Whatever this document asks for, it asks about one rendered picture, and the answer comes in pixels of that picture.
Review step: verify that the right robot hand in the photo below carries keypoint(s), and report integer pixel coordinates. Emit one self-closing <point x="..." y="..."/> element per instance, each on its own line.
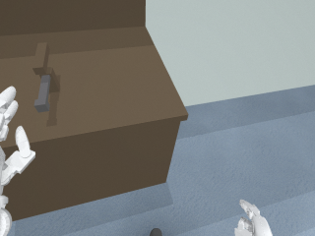
<point x="258" y="226"/>

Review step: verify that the tap lever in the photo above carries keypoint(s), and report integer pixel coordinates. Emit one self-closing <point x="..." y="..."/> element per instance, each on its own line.
<point x="41" y="104"/>

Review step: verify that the left robot forearm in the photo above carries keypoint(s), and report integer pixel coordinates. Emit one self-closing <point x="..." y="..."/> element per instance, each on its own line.
<point x="5" y="217"/>

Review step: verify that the counter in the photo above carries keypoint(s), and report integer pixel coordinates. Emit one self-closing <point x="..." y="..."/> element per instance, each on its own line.
<point x="114" y="111"/>

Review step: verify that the left robot hand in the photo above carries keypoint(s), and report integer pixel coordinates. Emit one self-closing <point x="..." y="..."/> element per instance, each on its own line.
<point x="19" y="160"/>

